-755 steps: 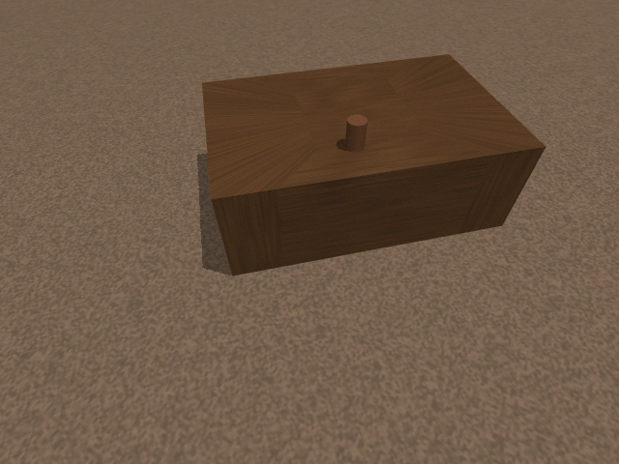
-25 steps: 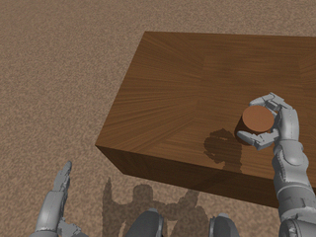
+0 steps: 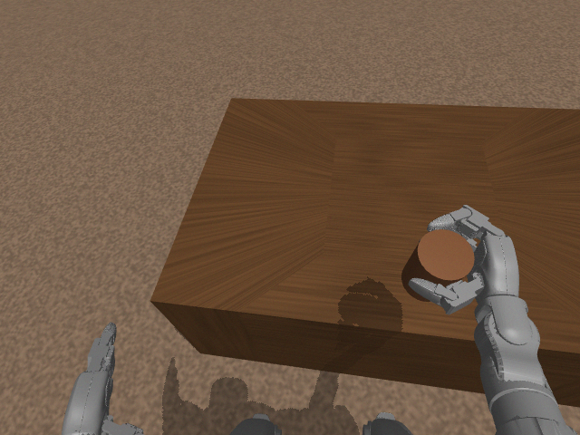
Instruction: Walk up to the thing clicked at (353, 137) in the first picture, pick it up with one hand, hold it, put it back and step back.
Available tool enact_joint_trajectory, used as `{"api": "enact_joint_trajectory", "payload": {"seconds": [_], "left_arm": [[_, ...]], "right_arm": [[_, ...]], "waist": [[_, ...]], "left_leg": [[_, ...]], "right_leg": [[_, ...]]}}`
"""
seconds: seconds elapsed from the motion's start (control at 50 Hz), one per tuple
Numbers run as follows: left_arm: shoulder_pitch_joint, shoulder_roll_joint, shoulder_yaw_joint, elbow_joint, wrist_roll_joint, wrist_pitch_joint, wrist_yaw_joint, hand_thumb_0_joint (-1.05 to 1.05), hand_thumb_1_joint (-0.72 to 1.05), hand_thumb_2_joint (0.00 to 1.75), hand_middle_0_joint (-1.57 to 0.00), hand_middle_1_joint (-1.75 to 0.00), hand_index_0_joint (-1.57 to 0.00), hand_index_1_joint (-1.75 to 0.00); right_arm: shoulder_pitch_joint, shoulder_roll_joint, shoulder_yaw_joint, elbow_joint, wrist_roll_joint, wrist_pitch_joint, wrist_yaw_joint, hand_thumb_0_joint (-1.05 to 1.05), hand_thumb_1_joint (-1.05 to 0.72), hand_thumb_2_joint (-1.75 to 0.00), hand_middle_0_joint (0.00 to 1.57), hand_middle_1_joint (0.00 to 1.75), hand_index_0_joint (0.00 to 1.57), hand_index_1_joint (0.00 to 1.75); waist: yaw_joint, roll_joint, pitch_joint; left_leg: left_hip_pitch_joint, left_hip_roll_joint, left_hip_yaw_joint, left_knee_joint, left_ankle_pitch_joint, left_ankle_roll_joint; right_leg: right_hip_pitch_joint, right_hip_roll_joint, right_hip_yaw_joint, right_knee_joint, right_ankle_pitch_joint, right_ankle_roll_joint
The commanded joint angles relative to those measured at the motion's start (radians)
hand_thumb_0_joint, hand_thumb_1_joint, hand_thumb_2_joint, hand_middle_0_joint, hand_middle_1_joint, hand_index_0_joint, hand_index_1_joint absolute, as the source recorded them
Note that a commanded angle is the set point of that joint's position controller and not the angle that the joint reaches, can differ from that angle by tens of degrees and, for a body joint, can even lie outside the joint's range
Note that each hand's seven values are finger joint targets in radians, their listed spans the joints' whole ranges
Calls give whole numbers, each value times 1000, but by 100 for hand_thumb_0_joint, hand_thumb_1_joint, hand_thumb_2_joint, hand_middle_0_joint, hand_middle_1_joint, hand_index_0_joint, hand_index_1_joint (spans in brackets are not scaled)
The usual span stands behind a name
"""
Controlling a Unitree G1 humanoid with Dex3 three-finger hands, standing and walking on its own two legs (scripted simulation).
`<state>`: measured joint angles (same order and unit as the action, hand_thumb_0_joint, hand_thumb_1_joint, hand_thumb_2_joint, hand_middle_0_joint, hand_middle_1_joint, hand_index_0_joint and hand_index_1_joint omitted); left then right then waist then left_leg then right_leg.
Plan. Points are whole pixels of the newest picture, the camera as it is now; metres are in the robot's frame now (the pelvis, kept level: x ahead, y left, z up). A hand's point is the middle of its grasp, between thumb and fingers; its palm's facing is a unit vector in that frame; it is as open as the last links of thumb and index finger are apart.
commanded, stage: lift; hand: right
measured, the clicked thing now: (434, 267) +0.36 -0.15 +0.00
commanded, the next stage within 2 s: hold in 0.48 s
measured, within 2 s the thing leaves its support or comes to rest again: neither
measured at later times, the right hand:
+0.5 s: hand (446, 265) +0.34 -0.15 +0.05, palm faces +0.02 +1.00 -0.01, open 10.1 cm
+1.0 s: hand (457, 271) +0.32 -0.16 +0.07, palm faces +0.04 +1.00 -0.02, open 10.1 cm
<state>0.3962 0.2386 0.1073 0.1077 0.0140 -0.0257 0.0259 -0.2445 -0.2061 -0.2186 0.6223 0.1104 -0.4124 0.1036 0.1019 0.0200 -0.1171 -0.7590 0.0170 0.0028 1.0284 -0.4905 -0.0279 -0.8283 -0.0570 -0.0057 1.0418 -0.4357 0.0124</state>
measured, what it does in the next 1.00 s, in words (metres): stands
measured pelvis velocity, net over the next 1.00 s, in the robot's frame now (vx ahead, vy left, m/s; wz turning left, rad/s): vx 0.00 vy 0.00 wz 0.00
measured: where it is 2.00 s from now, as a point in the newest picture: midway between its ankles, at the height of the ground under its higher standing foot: outside the picture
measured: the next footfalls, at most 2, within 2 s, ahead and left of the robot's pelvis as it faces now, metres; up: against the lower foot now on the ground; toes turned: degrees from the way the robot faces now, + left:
none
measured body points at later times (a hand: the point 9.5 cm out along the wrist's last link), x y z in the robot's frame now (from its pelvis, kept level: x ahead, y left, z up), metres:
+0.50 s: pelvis +0.01 +0.00 +0.02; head +0.05 -0.01 +0.46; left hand +0.17 +0.27 +0.00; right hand +0.33 -0.21 +0.05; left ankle +0.01 +0.14 -0.67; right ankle +0.04 -0.13 -0.67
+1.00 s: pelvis +0.00 +0.00 +0.03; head +0.04 +0.00 +0.47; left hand +0.16 +0.27 -0.01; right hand +0.31 -0.21 +0.07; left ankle +0.01 +0.14 -0.67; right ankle +0.04 -0.13 -0.67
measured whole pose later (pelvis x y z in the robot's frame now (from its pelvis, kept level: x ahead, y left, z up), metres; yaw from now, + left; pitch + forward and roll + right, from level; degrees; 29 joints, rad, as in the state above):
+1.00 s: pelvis +0.00 +0.00 +0.03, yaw +0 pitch +7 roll +0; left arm 0.35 0.22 0.11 0.27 -0.01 -0.06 0.05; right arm -0.06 -0.18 -0.15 0.41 0.15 -0.35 0.10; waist 0.06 0.01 -0.07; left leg -0.57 0.03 0.00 0.89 -0.44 -0.03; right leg -0.62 -0.05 -0.02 0.88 -0.38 0.02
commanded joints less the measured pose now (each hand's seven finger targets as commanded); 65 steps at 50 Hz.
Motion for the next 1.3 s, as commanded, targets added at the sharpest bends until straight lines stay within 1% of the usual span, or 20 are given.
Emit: {"api": "enact_joint_trajectory", "payload": {"seconds": [0.0,0.02,0.12,0.22,0.28,0.34,0.38,0.4,0.46,0.58,0.62,0.84,0.86,0.92,1.02,1.08,1.1,1.16,1.2,1.28], "left_arm": [[18,110,64,-91,-4,-57,13,0,-54,4,-4,-4,-3,-4],[17,106,53,-108,-5,-57,10,0,-54,5,-4,-4,-4,-4],[13,162,116,-149,-14,-59,14,0,-54,4,-4,-4,-4,-4],[-59,122,81,-135,-19,-73,17,0,-56,6,-4,-4,-3,-4],[-62,113,59,-148,-18,-78,23,0,-55,5,-4,-4,-3,-4],[-18,92,41,-101,-17,-71,20,0,-55,5,-4,-4,-3,-4],[-23,128,80,-105,-20,-69,25,0,-54,4,-4,-4,-4,-4],[-5,112,65,-87,-17,-65,22,0,-54,5,-4,-4,-4,-4],[-18,161,123,-67,-19,-67,24,0,-54,4,-4,-4,-4,-4],[-86,90,41,-124,-25,-80,19,0,-56,6,-4,-4,-3,-5],[-85,132,82,-86,-25,-77,27,0,-55,5,-4,-4,-4,-5],[-61,134,94,-3,-28,-87,33,0,-55,5,-4,-5,-4,-5],[-62,101,60,9,-28,-89,30,0,-55,5,-4,-4,-4,-5],[-95,102,56,-18,-27,-99,33,0,-55,6,-4,-4,-4,-5],[-97,159,102,2,-27,-104,46,0,-54,5,-4,-5,-4,-5],[-85,121,65,22,-28,-105,43,0,-54,5,-4,-5,-4,-5],[-95,80,29,18,-29,-108,37,0,-54,5,-4,-5,-4,-5],[-121,135,74,-4,-27,-115,43,0,-54,5,-4,-5,-4,-5],[-107,122,56,-7,-27,-112,40,0,-54,5,-4,-5,-4,-4],[-105,103,50,25,-27,-110,36,0,-54,5,-4,-5,-4,-4]], "right_arm": [[-312,-142,-30,-255,24,-94,12,0,-12,-124,123,138,127,138],[-311,-151,-39,-296,26,-93,13,0,-11,-124,123,138,127,138],[-272,-136,-38,-367,49,-68,13,0,-15,-125,124,138,128,138],[-237,-75,3,-351,60,-65,1,0,-10,-127,125,140,129,140],[-281,-122,-14,-422,51,-81,-4,0,-11,-126,124,139,128,139],[-196,-98,11,-395,46,-73,4,0,-11,-125,123,137,127,137],[-210,-140,-19,-438,45,-70,-1,0,-12,-125,123,138,127,138],[-186,-128,-15,-421,43,-62,-3,0,-14,-126,124,138,128,138],[-221,-127,-15,-468,57,-57,-9,0,-15,-128,125,140,130,140],[-171,-81,22,-445,61,-53,-2,0,-11,-125,123,137,127,137],[-182,-105,11,-456,62,-53,1,0,-12,-124,122,136,126,136],[-155,-113,3,-514,73,-40,-3,0,-15,-127,124,139,128,139],[-161,-93,30,-527,71,-39,-4,0,-15,-128,125,140,129,140],[-116,-86,25,-494,72,-31,-5,0,-14,-128,125,140,129,140],[-183,-126,3,-513,74,-27,-3,0,-14,-128,126,141,130,141],[-172,-114,2,-485,81,-19,-2,0,-14,-129,126,141,131,141],[-149,-76,34,-466,79,-16,2,0,-16,-129,127,141,131,141],[-159,-106,9,-452,79,-16,4,0,-12,-128,125,140,129,140],[-140,-102,23,-474,76,-18,8,0,-13,-128,125,140,130,140],[-147,-127,-19,-454,77,-30,0,0,-12,-127,125,140,129,140]], "waist": [[-2,-82,-253],[-20,-106,-271],[0,-52,-320],[-10,9,-268],[-29,-21,-306],[-32,-44,-277],[-31,-69,-310],[-36,-70,-288],[-18,-71,-265],[-35,0,-260],[-37,-18,-258],[-41,-52,-208],[-46,-64,-188],[-44,-22,-215],[-34,-20,-218],[-46,-19,-195],[-49,-25,-183],[-39,13,-233],[-48,-10,-217],[-58,-22,-188]], "left_leg": [[58,-37,21,-166,242,30],[73,-35,16,-168,245,32],[135,-33,19,-200,284,23],[137,-32,22,-210,281,18],[160,-26,11,-217,283,21],[168,-27,11,-213,328,22],[184,-25,8,-218,347,21],[181,-26,11,-219,350,21],[168,-25,13,-233,322,22],[214,-26,19,-252,311,18],[200,-26,18,-249,299,22],[189,-26,22,-279,267,23],[187,-26,21,-280,258,25],[221,-26,24,-287,283,20],[219,-25,18,-300,271,21],[234,-21,15,-311,265,19],[233,-19,10,-313,258,19],[263,-17,10,-315,309,13],[266,-18,10,-317,305,16],[259,-12,-5,-325,290,15]], "right_leg": [[289,35,0,-172,162,-17],[298,38,-4,-179,168,-14],[358,38,-4,-186,201,-20],[331,36,1,-194,199,-27],[367,35,-6,-199,203,-23],[369,39,-11,-207,253,-21],[407,38,-13,-213,275,-19],[401,39,-14,-218,281,-18],[400,37,-13,-228,243,-18],[388,37,-8,-241,236,-23],[404,35,-7,-251,228,-20],[435,33,-10,-289,194,-16],[428,34,-10,-295,186,-14],[432,33,-8,-293,208,-19],[451,32,-8,-301,193,-18],[428,38,-11,-305,187,-20],[422,40,-14,-306,183,-19],[445,40,-15,-294,227,-24],[449,42,-17,-305,227,-21],[426,44,-20,-304,216,-21]]}}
